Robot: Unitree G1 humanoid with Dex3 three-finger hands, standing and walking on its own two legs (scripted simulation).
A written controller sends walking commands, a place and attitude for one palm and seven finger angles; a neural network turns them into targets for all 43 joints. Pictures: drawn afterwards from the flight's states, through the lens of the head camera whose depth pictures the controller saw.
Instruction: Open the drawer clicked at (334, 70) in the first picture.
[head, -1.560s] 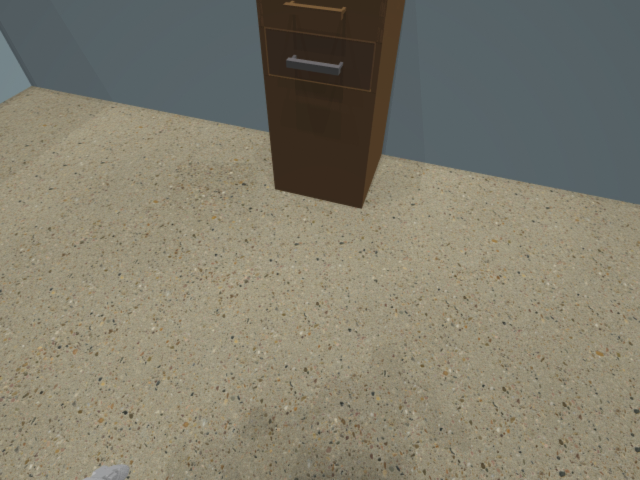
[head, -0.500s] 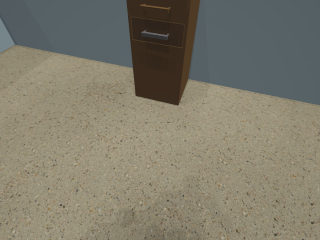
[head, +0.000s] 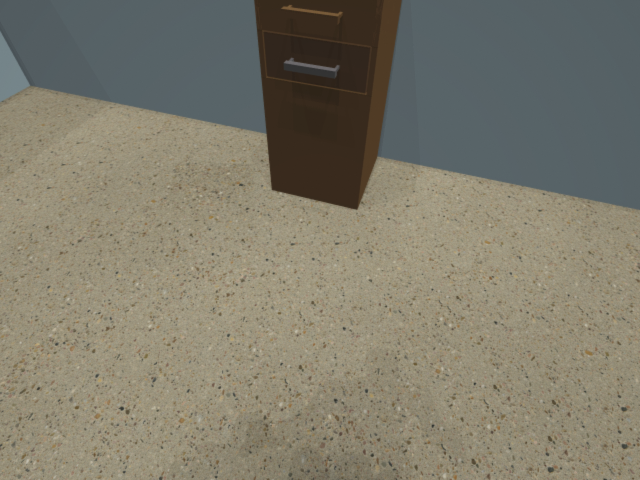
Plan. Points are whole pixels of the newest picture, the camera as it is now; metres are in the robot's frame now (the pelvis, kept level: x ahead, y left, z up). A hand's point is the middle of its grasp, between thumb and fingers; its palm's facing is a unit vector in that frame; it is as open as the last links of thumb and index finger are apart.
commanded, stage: walk to a spot facing it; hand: left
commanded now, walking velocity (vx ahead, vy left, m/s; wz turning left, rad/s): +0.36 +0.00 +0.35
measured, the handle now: (312, 66) +1.42 +0.11 -0.12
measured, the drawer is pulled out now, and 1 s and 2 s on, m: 0.00 0.00 0.00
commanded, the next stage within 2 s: turn to face it in 1.34 s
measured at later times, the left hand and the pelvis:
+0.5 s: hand out of the picture +0.11 +0.21 -0.18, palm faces +0.09 -0.99 -0.14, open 7.4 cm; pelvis +0.11 +0.04 +0.00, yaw +6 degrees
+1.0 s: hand (205, 384) +0.30 +0.22 -0.19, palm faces +0.27 -0.94 -0.19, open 7.2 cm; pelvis +0.32 +0.03 -0.01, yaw +14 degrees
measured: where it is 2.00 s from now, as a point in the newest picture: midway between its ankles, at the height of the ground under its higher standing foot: (294, 357)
